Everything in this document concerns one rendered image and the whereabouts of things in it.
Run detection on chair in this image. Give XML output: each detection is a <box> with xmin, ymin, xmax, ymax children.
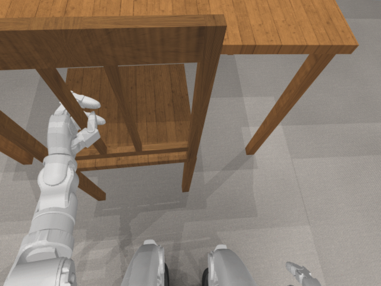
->
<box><xmin>0</xmin><ymin>14</ymin><xmax>227</xmax><ymax>201</ymax></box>

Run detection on right robot hand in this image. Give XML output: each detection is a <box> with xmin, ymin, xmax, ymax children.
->
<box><xmin>286</xmin><ymin>262</ymin><xmax>322</xmax><ymax>286</ymax></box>

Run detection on table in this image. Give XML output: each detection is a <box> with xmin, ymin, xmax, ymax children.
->
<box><xmin>0</xmin><ymin>0</ymin><xmax>359</xmax><ymax>165</ymax></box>

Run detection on right robot shin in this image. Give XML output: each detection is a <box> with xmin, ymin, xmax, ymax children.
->
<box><xmin>208</xmin><ymin>244</ymin><xmax>227</xmax><ymax>286</ymax></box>

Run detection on left robot hand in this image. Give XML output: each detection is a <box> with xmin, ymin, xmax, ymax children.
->
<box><xmin>47</xmin><ymin>91</ymin><xmax>106</xmax><ymax>159</ymax></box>

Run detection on left robot upper arm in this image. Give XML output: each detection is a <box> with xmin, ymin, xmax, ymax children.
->
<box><xmin>7</xmin><ymin>257</ymin><xmax>77</xmax><ymax>286</ymax></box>

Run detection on left robot forearm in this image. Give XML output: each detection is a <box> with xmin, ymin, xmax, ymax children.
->
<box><xmin>3</xmin><ymin>153</ymin><xmax>79</xmax><ymax>286</ymax></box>

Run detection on robot left thigh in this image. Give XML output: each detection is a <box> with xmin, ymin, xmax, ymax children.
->
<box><xmin>120</xmin><ymin>244</ymin><xmax>165</xmax><ymax>286</ymax></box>

